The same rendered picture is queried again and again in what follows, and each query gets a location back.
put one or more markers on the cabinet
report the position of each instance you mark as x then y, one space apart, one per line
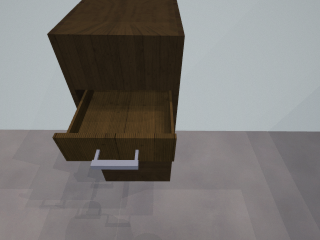
123 45

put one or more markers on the handle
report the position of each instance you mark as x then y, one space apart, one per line
115 164

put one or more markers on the drawer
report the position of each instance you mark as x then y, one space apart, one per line
119 122

